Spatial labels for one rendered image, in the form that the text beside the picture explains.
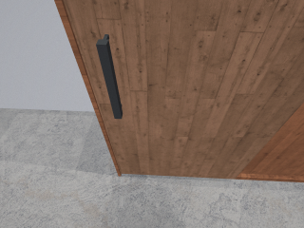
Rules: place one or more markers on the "wardrobe door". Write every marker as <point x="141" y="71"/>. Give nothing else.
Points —
<point x="283" y="154"/>
<point x="204" y="84"/>

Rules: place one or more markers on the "handle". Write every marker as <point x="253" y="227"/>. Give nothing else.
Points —
<point x="105" y="56"/>

